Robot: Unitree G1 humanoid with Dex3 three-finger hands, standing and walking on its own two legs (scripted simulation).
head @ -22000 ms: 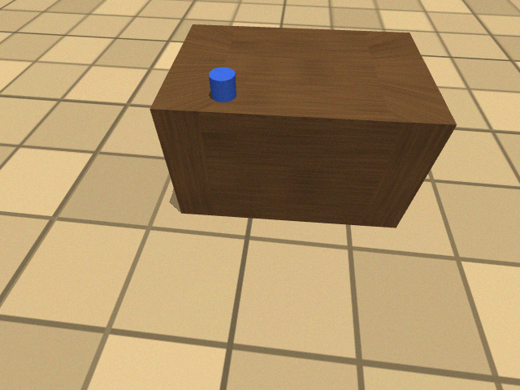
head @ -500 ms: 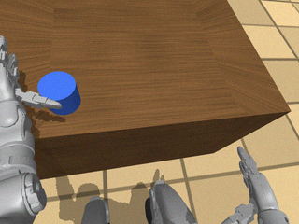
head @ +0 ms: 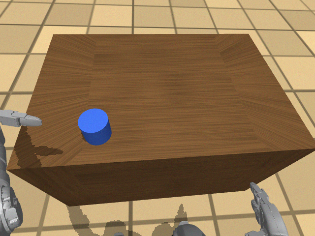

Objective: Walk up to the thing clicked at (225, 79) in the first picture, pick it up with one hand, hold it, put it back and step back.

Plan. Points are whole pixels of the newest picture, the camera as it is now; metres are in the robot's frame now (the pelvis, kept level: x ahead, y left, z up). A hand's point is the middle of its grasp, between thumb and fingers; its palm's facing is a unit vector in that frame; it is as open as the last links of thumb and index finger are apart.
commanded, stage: home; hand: left
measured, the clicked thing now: (95, 127) +0.46 +0.16 -0.09
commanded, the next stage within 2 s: none
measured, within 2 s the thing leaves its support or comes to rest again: neither
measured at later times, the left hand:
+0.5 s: hand (54, 180) +0.28 +0.23 -0.02, palm faces +0.23 -0.93 -0.27, open 17.7 cm
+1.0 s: hand out of the picture +0.16 +0.17 -0.06, palm faces +0.15 -0.95 -0.28, open 17.7 cm
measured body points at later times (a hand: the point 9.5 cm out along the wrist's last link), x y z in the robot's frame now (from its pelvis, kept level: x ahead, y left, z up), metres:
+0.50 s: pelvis +0.02 +0.00 +0.02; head +0.05 +0.00 +0.47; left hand +0.26 +0.28 +0.00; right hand +0.19 -0.23 -0.04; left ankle -0.01 +0.11 -0.69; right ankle +0.03 -0.14 -0.69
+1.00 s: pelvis -0.01 -0.02 +0.01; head +0.01 -0.02 +0.46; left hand +0.15 +0.22 -0.03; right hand +0.16 -0.25 -0.08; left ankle -0.01 +0.11 -0.69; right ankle +0.03 -0.14 -0.69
